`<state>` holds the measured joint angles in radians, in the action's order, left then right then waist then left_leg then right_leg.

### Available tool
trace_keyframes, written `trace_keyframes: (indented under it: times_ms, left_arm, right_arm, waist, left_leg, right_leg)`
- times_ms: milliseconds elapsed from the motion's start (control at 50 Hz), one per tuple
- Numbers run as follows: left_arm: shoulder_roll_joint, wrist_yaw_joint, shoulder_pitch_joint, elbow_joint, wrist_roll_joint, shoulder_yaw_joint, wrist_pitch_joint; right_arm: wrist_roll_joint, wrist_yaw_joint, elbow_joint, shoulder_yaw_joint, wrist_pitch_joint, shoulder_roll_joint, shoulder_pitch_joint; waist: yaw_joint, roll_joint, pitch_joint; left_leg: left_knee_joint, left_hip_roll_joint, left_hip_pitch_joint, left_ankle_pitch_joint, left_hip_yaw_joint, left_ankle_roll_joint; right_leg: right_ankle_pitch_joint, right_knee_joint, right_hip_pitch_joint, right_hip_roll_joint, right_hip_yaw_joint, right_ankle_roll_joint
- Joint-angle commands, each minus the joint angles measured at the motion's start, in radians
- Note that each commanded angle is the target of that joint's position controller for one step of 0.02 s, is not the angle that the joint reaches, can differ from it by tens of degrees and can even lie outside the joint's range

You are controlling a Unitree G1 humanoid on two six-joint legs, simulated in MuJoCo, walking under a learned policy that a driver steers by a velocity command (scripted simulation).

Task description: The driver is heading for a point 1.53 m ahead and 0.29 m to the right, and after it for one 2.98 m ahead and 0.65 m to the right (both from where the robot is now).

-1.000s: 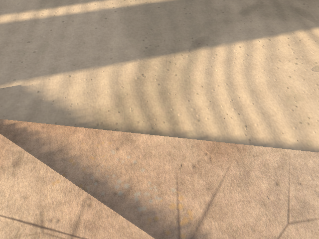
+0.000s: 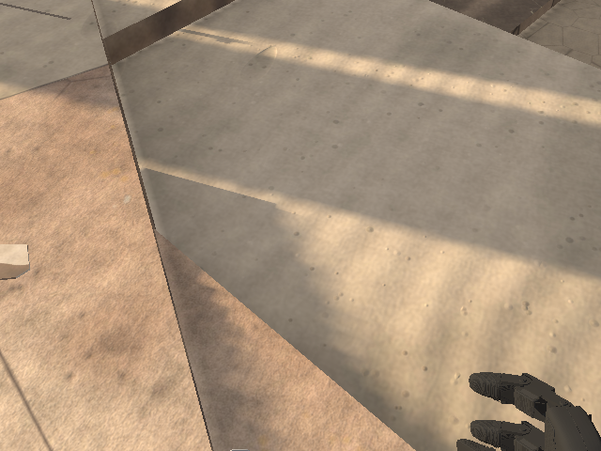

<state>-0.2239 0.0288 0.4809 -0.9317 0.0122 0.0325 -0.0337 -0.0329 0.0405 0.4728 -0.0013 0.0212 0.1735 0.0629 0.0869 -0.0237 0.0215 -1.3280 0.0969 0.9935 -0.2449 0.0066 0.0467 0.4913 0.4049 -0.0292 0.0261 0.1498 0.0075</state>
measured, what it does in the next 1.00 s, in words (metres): walks ahead: left foot 0.08 m higher, then right foot 0.08 m lower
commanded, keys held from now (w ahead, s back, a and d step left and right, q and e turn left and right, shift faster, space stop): w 0.80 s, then w+e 0.20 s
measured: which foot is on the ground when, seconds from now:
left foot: up 0.00-0.04, down 0.06-0.44, up 0.46-0.90, down 0.92-1.00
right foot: down 0.00-0.10, up 0.12-0.44, down 0.46-0.94, up 0.96-1.00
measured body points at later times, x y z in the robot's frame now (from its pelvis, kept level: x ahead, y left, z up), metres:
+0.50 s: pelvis +0.32 +0.01 +0.01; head +0.31 -0.01 +0.46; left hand +0.42 +0.28 -0.08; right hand +0.41 -0.24 -0.12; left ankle +0.20 +0.15 -0.61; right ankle +0.39 -0.07 -0.72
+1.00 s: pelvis +0.57 +0.10 +0.00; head +0.60 +0.11 +0.45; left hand +0.52 +0.36 -0.14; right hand +0.80 -0.11 -0.08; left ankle +0.65 +0.22 -0.72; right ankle +0.41 -0.06 -0.66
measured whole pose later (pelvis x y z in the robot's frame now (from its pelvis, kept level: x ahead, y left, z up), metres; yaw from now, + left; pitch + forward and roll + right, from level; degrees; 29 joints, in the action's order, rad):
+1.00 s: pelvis +0.57 +0.10 +0.00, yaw +2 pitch +3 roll +0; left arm -0.24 0.00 0.41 -0.97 -0.03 0.06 -0.05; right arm -0.01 0.05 0.77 -0.05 0.12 0.21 0.02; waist 0.07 0.02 -0.01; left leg -0.61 0.00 0.49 -0.19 0.02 0.02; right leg 0.50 0.96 0.22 0.01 -0.09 -0.03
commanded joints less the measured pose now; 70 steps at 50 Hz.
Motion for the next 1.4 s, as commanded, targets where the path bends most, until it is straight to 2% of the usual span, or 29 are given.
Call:
trace_keyframes:
  times_ms: [20, 60, 80, 100, 120, 140, 180, 200, 260, 320, 400, 440, 460, 500, 520, 540, 560, 600, 660, 820, 860, 900, 940, 960, 980, 1020, 1140, 1240, 1400]
  left_arm:
    - [-0.177, 0.006, -0.018, 0.050, -0.011, 0.029, 0.010]
    - [-0.243, -0.003, -0.014, 0.043, -0.010, 0.043, 0.005]
    - [-0.203, -0.017, 0.016, 0.039, -0.012, 0.032, -0.005]
    - [-0.154, -0.038, 0.059, 0.033, -0.021, 0.014, -0.027]
    - [-0.145, -0.055, -0.060, 0.078, -0.042, 0.004, -0.053]
    - [-0.189, -0.065, -0.124, 0.132, -0.050, 0.026, -0.080]
    - [-0.166, -0.049, -0.294, 0.204, -0.072, 0.038, -0.068]
    - [-0.131, -0.040, -0.277, 0.191, -0.053, 0.037, -0.052]
    - [-0.060, -0.039, -0.156, 0.150, -0.039, 0.029, -0.018]
    - [-0.027, -0.056, -0.222, 0.160, -0.009, 0.012, -0.022]
    - [-0.061, -0.063, -0.184, 0.130, -0.029, 0.022, -0.011]
    - [-0.097, -0.053, -0.030, 0.067, -0.017, 0.044, -0.010]
    - [-0.100, -0.054, 0.141, 0.012, -0.002, 0.045, -0.024]
    - [-0.139, -0.065, 0.026, 0.049, 0.013, 0.028, -0.055]
    - [-0.260, -0.070, -0.027, 0.041, -0.002, 0.073, -0.057]
    - [-0.222, -0.070, -0.096, 0.064, -0.014, 0.069, -0.062]
    - [-0.147, -0.064, -0.157, 0.079, -0.003, 0.042, -0.063]
    - [-0.108, -0.051, -0.234, 0.082, 0.003, 0.021, -0.076]
    - [-0.099, -0.020, -0.140, 0.035, 0.003, 0.023, -0.077]
    - [-0.110, -0.022, 0.004, -0.034, -0.029, 0.036, -0.041]
    - [-0.126, -0.024, 0.003, -0.037, -0.035, 0.045, -0.027]
    - [-0.149, -0.022, -0.085, -0.013, -0.028, 0.056, -0.030]
    - [-0.112, -0.026, -0.119, 0.031, -0.016, 0.044, -0.025]
    - [0.016, -0.032, 0.074, 0.016, -0.019, 0.013, -0.034]
    - [-0.022, -0.032, 0.062, 0.024, -0.045, 0.020, -0.046]
    - [-0.126, -0.015, -0.111, 0.078, -0.065, 0.056, -0.036]
    - [-0.082, -0.016, -0.115, 0.114, -0.032, 0.082, 0.009]
    - [-0.062, -0.046, -0.255, 0.179, -0.024, 0.078, 0.007]
    - [-0.030, -0.118, -0.547, 0.309, -0.034, 0.046, 0.018]
  right_arm:
    - [-0.013, 0.028, -0.118, 0.010, 0.034, 0.006, -0.126]
    - [0.005, 0.024, -0.076, -0.034, 0.035, 0.087, -0.016]
    - [0.000, 0.016, -0.027, -0.068, 0.036, 0.147, 0.119]
    - [0.003, 0.006, 0.035, -0.095, 0.034, 0.173, 0.276]
    - [0.016, -0.017, 0.113, -0.132, 0.030, 0.258, 0.467]
    - [0.037, -0.023, 0.152, -0.117, 0.032, 0.239, 0.449]
    - [0.043, -0.006, 0.173, -0.102, 0.059, 0.180, 0.268]
    - [0.036, -0.004, 0.180, -0.091, 0.078, 0.119, 0.205]
    - [0.025, -0.022, 0.202, -0.074, 0.092, 0.028, 0.106]
    - [0.023, -0.052, 0.236, -0.101, 0.088, 0.109, 0.119]
    - [0.022, -0.074, 0.270, -0.106, 0.100, 0.109, 0.122]
    - [0.028, -0.077, 0.291, -0.097, 0.090, 0.072, 0.113]
    - [0.039, -0.078, 0.285, -0.095, 0.081, 0.067, 0.078]
    - [0.008, -0.066, 0.286, -0.077, 0.082, 0.003, 0.382]
    - [-0.029, -0.066, 0.275, -0.086, 0.084, 0.060, 0.432]
    - [-0.044, -0.078, 0.250, -0.095, 0.074, 0.124, 0.288]
    - [-0.028, -0.087, 0.234, -0.100, 0.057, 0.154, 0.163]
    - [0.000, -0.079, 0.238, -0.106, 0.034, 0.167, 0.157]
    - [0.025, -0.073, 0.229, -0.092, 0.042, 0.123, 0.058]
    - [0.007, -0.014, 0.191, -0.058, 0.069, 0.060, -0.193]
    - [0.006, 0.001, 0.185, -0.062, 0.083, 0.091, -0.192]
    - [0.018, 0.010, 0.229, -0.087, 0.102, 0.158, -0.032]
    - [0.031, 0.000, 0.324, -0.124, 0.108, 0.249, 0.285]
    - [0.030, 0.001, 0.349, -0.132, 0.101, 0.306, 0.350]
    - [0.015, 0.008, 0.363, -0.121, 0.093, 0.255, 0.392]
    - [0.023, 0.005, 0.334, -0.093, 0.094, 0.169, 0.218]
    - [0.037, -0.008, 0.372, -0.098, 0.137, 0.149, 0.119]
    - [0.037, -0.065, 0.409, -0.098, 0.118, 0.163, 0.207]
    - [0.030, -0.089, 0.413, -0.098, 0.076, 0.169, 0.399]
  waist:
    - [-0.052, 0.118, -0.097]
    - [-0.127, 0.194, 0.002]
    - [-0.186, 0.115, 0.087]
    - [-0.243, 0.059, 0.214]
    - [-0.327, -0.161, 0.354]
    - [-0.278, -0.215, 0.395]
    - [-0.184, -0.007, 0.014]
    - [-0.142, 0.015, -0.029]
    - [-0.037, -0.034, -0.049]
    - [-0.017, -0.051, -0.056]
    - [0.015, -0.073, -0.016]
    - [0.083, 0.000, 0.001]
    - [0.174, 0.147, 0.017]
    - [-0.073, 0.299, 0.026]
    - [-0.118, 0.320, 0.055]
    - [-0.089, 0.175, 0.016]
    - [-0.073, 0.040, -0.033]
    - [-0.130, 0.074, -0.088]
    - [-0.073, 0.114, -0.082]
    - [0.034, 0.097, -0.075]
    - [0.014, 0.107, -0.084]
    - [-0.095, 0.141, -0.007]
    - [-0.229, 0.019, 0.177]
    - [-0.160, -0.229, 0.312]
    - [-0.182, -0.294, 0.332]
    - [-0.154, -0.094, 0.093]
    - [-0.049, -0.018, -0.011]
    - [-0.090, -0.021, -0.031]
    - [-0.238, -0.008, -0.136]
  left_leg:
    - [0.274, -0.024, -0.084, -0.002, 0.061, 0.035]
    - [0.357, -0.151, -0.484, 0.031, 0.148, 0.056]
    - [0.461, -0.182, -0.818, 0.138, 0.144, 0.099]
    - [0.527, -0.094, -1.230, 0.173, -0.048, 0.172]
    - [0.812, 0.114, -1.361, 0.011, -0.518, 0.302]
    - [0.933, 0.186, -1.284, -0.045, -0.707, 0.290]
    - [0.935, 0.147, -0.875, -0.026, -0.500, 0.211]
    - [0.925, 0.102, -0.762, -0.032, -0.388, 0.184]
    - [0.928, 0.042, -0.566, -0.020, -0.204, 0.160]
    - [0.888, -0.025, -0.406, -0.047, -0.045, 0.136]
    - [0.750, -0.013, -0.392, -0.163, -0.043, 0.131]
    - [0.479, -0.021, -0.448, -0.110, -0.035, 0.100]
    - [0.080, -0.102, -0.419, -0.271, 0.013, 0.075]
    - [-0.282, -0.143, -0.132, -0.371, -0.196, 0.055]
    - [-0.338, -0.116, -0.011, -0.281, -0.160, 0.023]
    - [-0.333, -0.044, 0.073, -0.195, -0.124, 0.013]
    - [-0.291, -0.009, 0.044, -0.115, -0.126, 0.007]
    - [-0.036, 0.058, -0.085, 0.023, -0.160, -0.004]
    - [0.239, 0.064, -0.161, 0.163, -0.109, -0.033]
    - [0.765, -0.040, -0.348, 0.303, -0.006, -0.027]
    - [0.811, -0.058, -0.397, 0.259, -0.013, -0.003]
    - [0.781, -0.061, -0.587, 0.243, -0.053, 0.035]
    - [0.783, 0.014, -1.029, 0.244, -0.112, 0.093]
    - [0.825, 0.244, -1.364, 0.102, -0.451, 0.243]
    - [0.990, 0.276, -1.329, -0.144, -0.670, 0.262]
    - [1.046, 0.241, -1.034, -0.111, -0.468, 0.193]
    - [1.097, 0.144, -0.777, 0.230, -0.093, 0.134]
    - [0.998, 0.162, -0.772, 0.182, 0.012, 0.138]
    - [0.723, 0.240, -0.873, -0.016, 0.029, 0.079]
  right_leg:
    - [-1.172, -0.067, -0.007, 0.268, -0.110, -0.140]
    - [-1.550, 0.055, 0.043, 0.269, -0.086, -0.150]
    - [-1.590, 0.239, 0.197, 0.233, -0.062, -0.113]
    - [-1.407, 0.496, 0.504, 0.185, -0.076, -0.047]
    - [-0.572, 0.966, 0.632, 0.022, -0.120, 0.016]
    - [-0.103, 1.037, 0.646, 0.014, -0.268, -0.021]
    - [-0.076, 0.913, 0.677, 0.058, -0.274, -0.061]
    - [-0.127, 0.832, 0.631, 0.091, -0.276, -0.064]
    - [-0.250, 0.657, 0.496, 0.089, -0.222, -0.039]
    - [-0.520, 0.293, 0.288, 0.016, -0.120, 0.005]
    - [-0.758, 0.153, 0.088, 0.016, -0.128, 0.045]
    - [-0.690, 0.069, 0.005, 0.028, -0.116, 0.007]
    - [-0.687, -0.009, -0.067, 0.056, -0.148, -0.030]
    - [-1.031, 0.136, -0.106, 0.266, -0.554, -0.114]
    - [-0.589, -0.013, -0.100, 0.410, -0.826, -0.264]
    - [-0.232, -0.120, -0.032, 0.431, -0.897, -0.314]
    - [-0.075, -0.156, 0.099, 0.395, -0.845, -0.306]
    - [-0.063, -0.167, 0.299, 0.269, -0.689, -0.256]
    - [-0.345, -0.216, 0.280, 0.187, -0.494, -0.231]
    - [-0.476, -0.201, 0.083, 0.169, -0.299, -0.201]
    - [-0.468, -0.165, 0.071, 0.190, -0.316, -0.200]
    - [-0.650, -0.049, 0.080, 0.198, -0.303, -0.172]
    - [-0.567, 0.375, 0.276, 0.073, -0.241, -0.111]
    - [-0.012, 0.746, 0.631, -0.057, -0.187, -0.038]
    - [0.076, 0.880, 0.765, -0.056, -0.270, -0.046]
    - [-0.095, 0.907, 0.798, 0.033, -0.260, -0.061]
    - [-0.417, 0.603, 0.650, 0.099, -0.332, -0.070]
    - [-0.736, 0.372, 0.684, 0.060, -0.305, -0.052]
    - [-0.817, 0.184, 0.811, 0.030, -0.235, -0.061]
Velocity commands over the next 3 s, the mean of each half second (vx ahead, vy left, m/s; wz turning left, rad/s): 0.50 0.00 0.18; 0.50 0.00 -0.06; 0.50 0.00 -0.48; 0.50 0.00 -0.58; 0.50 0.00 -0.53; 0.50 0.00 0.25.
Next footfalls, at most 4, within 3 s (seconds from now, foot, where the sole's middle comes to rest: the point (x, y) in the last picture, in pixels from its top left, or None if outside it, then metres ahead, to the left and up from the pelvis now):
0.06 left None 0.22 0.16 -0.68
0.46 right None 0.43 -0.07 -0.76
0.92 left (255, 354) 0.69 0.22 -0.76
1.54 right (376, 292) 0.97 -0.07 -0.88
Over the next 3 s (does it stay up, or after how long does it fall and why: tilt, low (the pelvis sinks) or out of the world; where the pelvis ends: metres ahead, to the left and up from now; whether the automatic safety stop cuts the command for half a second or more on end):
stays up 1.48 -0.36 -0.13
